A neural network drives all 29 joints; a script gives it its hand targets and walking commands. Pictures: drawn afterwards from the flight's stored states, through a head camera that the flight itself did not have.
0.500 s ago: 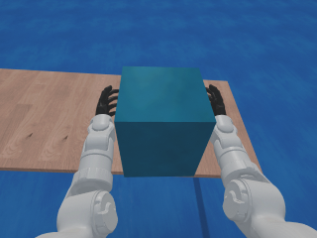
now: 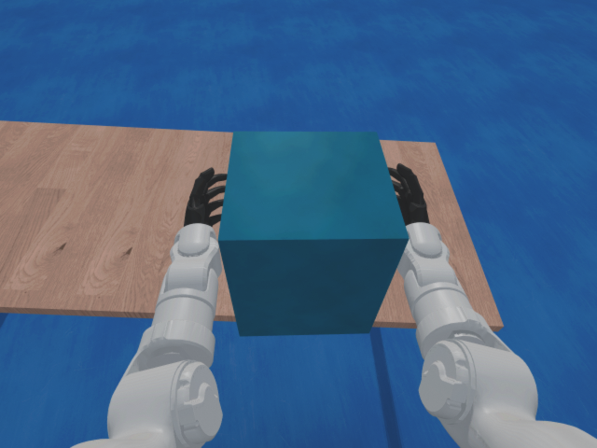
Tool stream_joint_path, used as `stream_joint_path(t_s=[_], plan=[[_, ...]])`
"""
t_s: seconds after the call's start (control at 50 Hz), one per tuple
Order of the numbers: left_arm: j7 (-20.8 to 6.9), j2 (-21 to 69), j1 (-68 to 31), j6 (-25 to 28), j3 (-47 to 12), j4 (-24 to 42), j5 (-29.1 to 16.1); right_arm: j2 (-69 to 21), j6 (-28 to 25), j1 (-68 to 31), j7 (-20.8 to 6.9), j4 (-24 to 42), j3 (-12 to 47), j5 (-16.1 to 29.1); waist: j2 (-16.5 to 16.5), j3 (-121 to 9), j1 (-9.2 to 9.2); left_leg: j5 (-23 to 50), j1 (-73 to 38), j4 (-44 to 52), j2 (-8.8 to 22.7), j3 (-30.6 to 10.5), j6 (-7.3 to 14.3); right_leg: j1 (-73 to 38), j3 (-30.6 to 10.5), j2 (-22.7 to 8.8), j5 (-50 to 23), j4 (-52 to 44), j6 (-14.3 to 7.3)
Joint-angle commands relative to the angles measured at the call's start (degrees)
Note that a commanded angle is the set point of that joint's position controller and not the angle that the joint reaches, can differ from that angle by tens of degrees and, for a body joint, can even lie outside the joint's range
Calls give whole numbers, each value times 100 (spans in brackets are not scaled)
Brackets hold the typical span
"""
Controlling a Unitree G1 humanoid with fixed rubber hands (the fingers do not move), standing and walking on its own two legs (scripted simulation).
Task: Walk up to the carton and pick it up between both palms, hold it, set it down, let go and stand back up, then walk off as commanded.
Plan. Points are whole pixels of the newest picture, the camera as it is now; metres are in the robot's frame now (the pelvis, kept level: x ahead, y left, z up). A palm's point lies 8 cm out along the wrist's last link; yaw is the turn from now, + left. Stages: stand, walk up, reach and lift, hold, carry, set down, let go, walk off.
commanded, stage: set down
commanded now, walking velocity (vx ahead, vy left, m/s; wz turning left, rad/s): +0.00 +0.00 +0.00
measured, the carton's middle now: (305, 238) +0.40 +0.03 +0.04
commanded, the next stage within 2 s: none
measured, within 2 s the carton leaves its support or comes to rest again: neither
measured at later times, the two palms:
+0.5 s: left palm (201, 225) +0.38 +0.18 +0.08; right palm (413, 223) +0.41 -0.12 +0.09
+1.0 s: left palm (202, 225) +0.38 +0.18 +0.07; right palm (412, 225) +0.41 -0.12 +0.08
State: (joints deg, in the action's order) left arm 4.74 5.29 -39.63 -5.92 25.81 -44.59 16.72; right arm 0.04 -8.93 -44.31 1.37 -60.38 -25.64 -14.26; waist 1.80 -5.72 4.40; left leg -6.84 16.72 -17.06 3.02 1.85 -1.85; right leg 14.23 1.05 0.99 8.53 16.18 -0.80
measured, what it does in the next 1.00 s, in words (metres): stands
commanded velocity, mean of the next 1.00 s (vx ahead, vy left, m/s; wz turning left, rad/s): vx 0.00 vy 0.00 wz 0.00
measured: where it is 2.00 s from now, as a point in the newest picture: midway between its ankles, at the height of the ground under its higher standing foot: outside the picture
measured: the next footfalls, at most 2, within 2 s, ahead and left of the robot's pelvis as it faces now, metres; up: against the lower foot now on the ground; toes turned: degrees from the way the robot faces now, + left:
none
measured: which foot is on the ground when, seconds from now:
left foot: down 0.00-1.00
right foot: down 0.00-1.00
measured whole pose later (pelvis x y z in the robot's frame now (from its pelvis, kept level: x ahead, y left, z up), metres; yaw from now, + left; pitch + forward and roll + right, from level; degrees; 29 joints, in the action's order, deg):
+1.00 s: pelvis +0.00 +0.00 +0.00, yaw -1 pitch +5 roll +0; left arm 1.1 8.1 -39.9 -2.0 32.4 -41.1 22.1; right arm -3.8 -10.8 -43.4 -2.5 -53.9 -33.6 -22.3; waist 2.5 -0.8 4.0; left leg -6.4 13.8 -15.7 2.7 4.3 -1.2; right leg 12.7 0.9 0.0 9.0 17.1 -0.3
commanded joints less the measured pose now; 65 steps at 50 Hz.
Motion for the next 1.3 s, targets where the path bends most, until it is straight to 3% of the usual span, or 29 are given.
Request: stream_joint_path(t_s=[0.0, 0.06, 0.1, 0.18, 0.2, 0.22, 0.24, 0.32, 0.42, 0.44, 0.48, 0.52, 0.54, 0.56, 0.62, 0.72, 0.84, 0.9, 0.94, 1.02, 1.06, 1.08, 1.12, 1.16, 1.18, 1.22, 1.24, 1.26, 1.28], plan=[[-570, 2654, -4047, 552, -1677, 674, -51, -2997, -401, -3856, -859, 750, 1378, -371, 115, -3466, 11, 1646, -1407, -88, -214, 688, 35, -1558, 412, -10, -2365, 185, 340], [-582, 2425, -4191, 592, -1560, 691, 112, -3007, -380, -3756, -897, 602, 1271, -401, -89, -3037, 13, 1320, -978, 53, -284, 660, 30, -1789, 399, -62, -2248, 245, 342], [-681, 2377, -3727, 524, -1330, 382, 101, -2967, -309, -3639, -909, 707, 1312, -423, 290, -2583, 64, 979, -773, 178, -284, 639, 169, -1888, 335, -122, -2308, 271, 433], [-590, 2500, -3963, 699, -1604, 723, 83, -2995, -450, -3654, -911, 823, 1252, -598, -57, -3448, 55, 1626, -1075, -21, -226, 664, 34, -1765, 402, -64, -2612, 363, 363], [-589, 2465, -3907, 642, -1452, 511, 105, -2989, -452, -3684, -933, 795, 1145, -528, -143, -2905, 84, 1472, -1155, 11, -217, 677, 40, -1533, 395, -50, -2104, 201, 292], [-580, 2418, -3864, 619, -1475, 516, 109, -2829, -401, -3490, -957, 643, 1076, -645, -137, -2841, -22, 1612, -1397, 7, -168, 678, 12, -1322, 469, -13, -1952, 154, 276], [-597, 2371, -3641, 580, -1314, 334, 230, -2810, -390, -3495, -984, 630, 1111, -591, -43, -2429, 104, 1366, -1377, 64, -172, 694, 82, -1178, 438, -21, -1610, 107, 290], [-608, 2403, -3409, 685, -1304, 370, 237, -2894, -497, -3392, -933, 726, 1164, -726, 28, -2819, 98, 1599, -1164, -31, -222, 718, 84, -1499, 386, -65, -2276, 175, 346], [-679, 2374, -3331, 609, -1159, 322, 370, -2945, -417, -3072, -906, 571, 819, -975, 155, -2377, -59, 1398, -996, 43, -221, 739, 135, -1466, 420, -75, -1857, 135, 330], [-664, 2327, -3268, 616, -1163, 497, 404, -2855, -467, -3085, -938, 697, 992, -873, -109, -2507, 81, 1500, -1158, 39, -193, 719, 90, -1410, 417, -43, -1814, 170, 296], [-671, 2396, -3220, 636, -1086, 291, 370, -2867, -491, -3156, -926, 756, 881, -913, 118, -2473, 42, 1554, -1190, 53, -221, 776, 118, -1417, 441, -25, -1924, 127, 324], [-649, 2409, -3209, 580, -1211, 486, 366, -2650, -479, -3062, -949, 657, 756, -945, -128, -2529, -66, 1603, -1245, 26, -198, 740, 47, -1232, 497, -26, -1796, 103, 279], [-685, 2454, -2925, 577, -1154, 454, 524, -2771, -547, -2994, -971, 784, 892, -856, -254, -2398, 82, 1792, -1417, -23, -196, 732, 71, -1195, 467, -66, -1791, 127, 329], [-684, 2339, -3107, 564, -1083, 490, 470, -2666, -432, -2853, -948, 585, 822, -885, -42, -2092, -54, 1768, -1471, 24, -173, 725, 79, -1149, 530, -4, -1711, 105, 325], [-704, 2305, -2728, 520, -904, 370, 510, -2645, -437, -2661, -928, 712, 843, -965, 177, -2057, 11, 1423, -1224, 87, -195, 739, 173, -1265, 477, -22, -1680, 94, 368], [-789, 2215, -2684, 512, -737, 298, 652, -2710, -355, -2532, -944, 685, 735, -979, 42, -1780, 83, 1244, -999, 192, -240, 821, 234, -1449, 366, -118, -1646, 92, 341], [-549, 1837, -2623, 543, -866, 557, 409, -2080, -397, -2438, -907, 751, 644, -866, -128, -2049, 82, 1885, -1550, -77, -164, 784, 117, -797, 459, 36, -1283, 44, 251], [-572, 1838, -2630, 481, -608, 521, 590, -2313, -270, -2477, -886, 745, 565, -925, -81, -1694, 107, 1521, -1341, 11, -208, 805, 193, -959, 400, -18, -1165, 42, 300], [-620, 1939, -2813, 457, -521, 506, 641, -2197, -110, -2448, -904, 570, 197, -1172, 22, -1576, -54, 1271, -1227, 165, -225, 782, 211, -1049, 432, -24, -978, -21, 306], [-559, 1820, -2618, 561, -344, 660, 710, -2296, -217, -2376, -911, 857, 446, -1100, -6, -1931, 220, 1426, -1063, 71, -292, 842, 269, -1159, 318, -76, -1262, 94, 354], [-461, 1204, -2500, 637, -361, 567, 564, -1419, -233, -2212, -764, 712, 246, -976, -24, -2139, 26, 1667, -1247, -5, -261, 795, 196, -1159, 336, -53, -1590, 126, 351], [-413, 1597, -2544, 582, -512, 737, 585, -1614, -227, -2325, -806, 746, 254, -881, -238, -2063, -22, 1867, -1471, -44, -231, 753, 118, -926, 440, 16, -1353, 79, 301], [-415, 1428, -2427, 564, -360, 577, 682, -1905, -164, -2304, -822, 825, 406, -893, -98, -1905, 184, 1357, -1301, 89, -269, 773, 253, -1002, 374, -42, -979, -6, 316], [-333, 1531, -2511, 585, -391, 830, 661, -1858, -136, -2224, -785, 732, 302, -835, -70, -1843, 69, 1446, -1182, 30, -247, 747, 219, -910, 387, 29, -873, 24, 287], [-285, 1067, -2548, 616, -287, 737, 562, -1413, -165, -2296, -791, 767, 401, -750, -99, -2121, 207, 1570, -1375, -43, -240, 775, 213, -862, 345, 29, -918, 43, 250], [-86, 682, -2481, 685, -359, 628, 401, -638, -193, -2379, -683, 733, 299, -609, -107, -2102, 94, 1708, -1432, -130, -200, 657, 136, -627, 374, 110, -824, 38, 198], [-98, 1118, -2587, 645, -448, 719, 345, -1168, -169, -2502, -666, 742, 376, -680, -83, -1925, 85, 1459, -1377, -88, -190, 663, 176, -553, 406, 92, -693, 28, 243], [25, 431, -2519, 690, -495, 697, 194, -336, -143, -2406, -578, 570, 318, -439, -174, -2171, -24, 1539, -1493, -180, -151, 671, 98, -436, 422, 95, -632, 8, 160], [171, 20, -2392, 739, -507, 754, 133, -11, -184, -2402, -488, 594, 492, -227, -226, -2402, 132, 1713, -1498, -244, -169, 713, 120, -389, 334, 106, -800, 49, 162]])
